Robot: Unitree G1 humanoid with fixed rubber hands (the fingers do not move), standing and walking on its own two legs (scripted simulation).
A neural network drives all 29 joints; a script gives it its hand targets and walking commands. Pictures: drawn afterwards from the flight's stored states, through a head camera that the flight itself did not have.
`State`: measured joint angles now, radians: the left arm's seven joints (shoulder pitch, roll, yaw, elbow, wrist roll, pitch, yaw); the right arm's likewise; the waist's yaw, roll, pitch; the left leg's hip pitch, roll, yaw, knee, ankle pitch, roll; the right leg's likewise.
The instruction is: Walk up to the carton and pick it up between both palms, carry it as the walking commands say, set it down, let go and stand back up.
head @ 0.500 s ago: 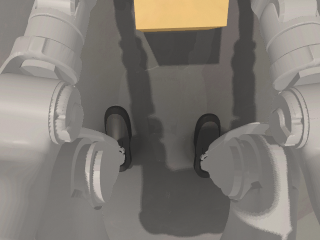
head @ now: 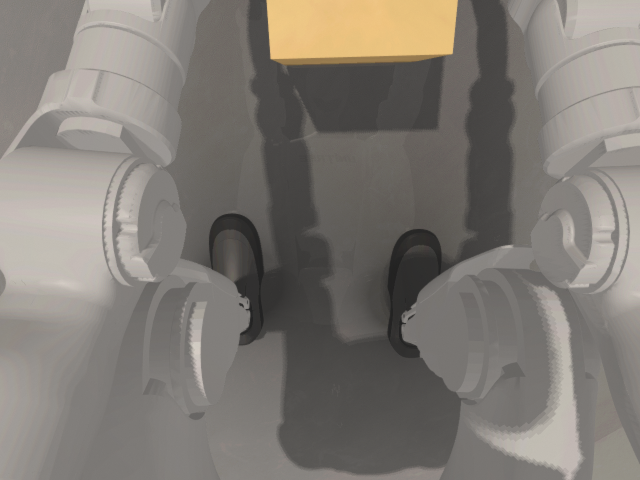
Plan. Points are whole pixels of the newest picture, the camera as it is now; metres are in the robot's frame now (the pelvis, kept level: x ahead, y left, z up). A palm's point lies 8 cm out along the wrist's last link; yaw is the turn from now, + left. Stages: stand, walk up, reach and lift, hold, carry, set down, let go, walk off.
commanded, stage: reach and lift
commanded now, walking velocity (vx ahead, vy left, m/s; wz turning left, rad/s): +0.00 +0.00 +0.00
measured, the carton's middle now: out of the picture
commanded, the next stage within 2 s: none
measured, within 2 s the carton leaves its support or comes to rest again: leaves its support in 0.66 s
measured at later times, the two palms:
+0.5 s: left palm out of the picture +0.57 +0.11 -0.21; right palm out of the picture +0.56 -0.15 -0.22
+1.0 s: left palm out of the picture +0.58 +0.09 -0.15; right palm out of the picture +0.57 -0.14 -0.17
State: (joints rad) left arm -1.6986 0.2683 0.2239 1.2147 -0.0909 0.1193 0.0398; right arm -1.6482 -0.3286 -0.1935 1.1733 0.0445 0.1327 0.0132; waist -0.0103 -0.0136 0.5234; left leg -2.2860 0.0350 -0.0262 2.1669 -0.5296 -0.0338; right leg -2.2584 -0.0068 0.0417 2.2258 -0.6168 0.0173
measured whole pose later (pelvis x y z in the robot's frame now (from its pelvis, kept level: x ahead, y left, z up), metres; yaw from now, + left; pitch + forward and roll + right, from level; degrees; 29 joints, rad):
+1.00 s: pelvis -0.01 +0.00 +0.00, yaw +0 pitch +33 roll +2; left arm -1.68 0.14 0.25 0.98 -0.07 0.26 0.43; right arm -1.62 -0.29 -0.09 0.95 0.07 0.39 -0.21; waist 0.00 -0.01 0.53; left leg -2.22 0.02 -0.03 2.18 -0.54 -0.04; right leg -2.20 0.00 0.05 2.24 -0.62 0.02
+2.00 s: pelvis -0.02 +0.00 +0.05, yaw -1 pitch +23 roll +1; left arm -1.49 0.04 0.34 0.73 0.02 0.41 0.45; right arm -1.49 -0.14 -0.26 0.77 -0.11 0.51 -0.24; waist 0.00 0.00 0.53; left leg -1.90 0.01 -0.03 2.05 -0.54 -0.05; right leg -1.88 0.01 0.06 2.10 -0.61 0.03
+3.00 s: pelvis -0.05 +0.01 +0.14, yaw -2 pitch +12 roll +1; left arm -1.35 -0.03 0.37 0.63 0.06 0.49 0.44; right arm -1.38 -0.06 -0.32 0.68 -0.17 0.61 -0.23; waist 0.01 0.00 0.52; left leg -1.50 0.01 -0.03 1.77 -0.48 -0.04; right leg -1.48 0.02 0.05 1.81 -0.54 0.04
